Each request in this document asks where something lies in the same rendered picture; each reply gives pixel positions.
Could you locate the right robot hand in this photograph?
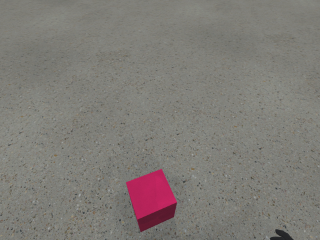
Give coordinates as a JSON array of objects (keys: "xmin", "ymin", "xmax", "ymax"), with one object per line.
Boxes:
[{"xmin": 270, "ymin": 229, "xmax": 294, "ymax": 240}]

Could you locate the carton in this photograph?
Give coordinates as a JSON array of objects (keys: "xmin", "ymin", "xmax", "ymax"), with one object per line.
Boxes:
[{"xmin": 126, "ymin": 169, "xmax": 177, "ymax": 232}]

